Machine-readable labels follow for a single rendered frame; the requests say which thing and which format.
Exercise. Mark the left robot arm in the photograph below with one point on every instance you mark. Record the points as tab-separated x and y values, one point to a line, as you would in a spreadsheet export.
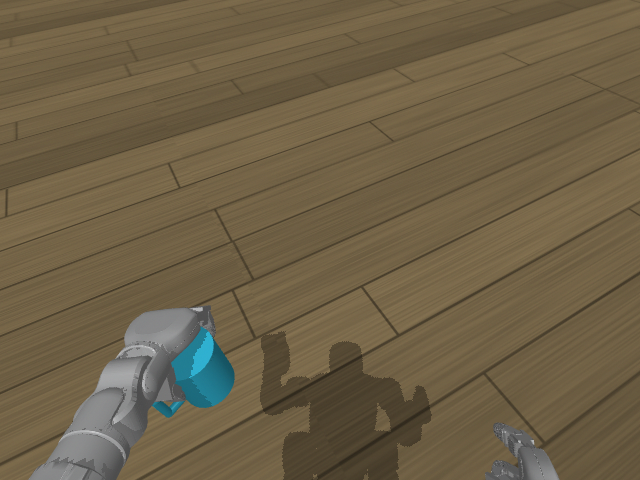
108	423

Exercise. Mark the right robot hand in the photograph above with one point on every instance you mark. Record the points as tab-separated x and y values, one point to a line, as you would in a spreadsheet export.
533	463

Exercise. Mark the left robot hand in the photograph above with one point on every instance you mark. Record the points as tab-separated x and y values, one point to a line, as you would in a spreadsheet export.
173	330

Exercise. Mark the mug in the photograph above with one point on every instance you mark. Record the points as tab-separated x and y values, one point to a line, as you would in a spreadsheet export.
204	373

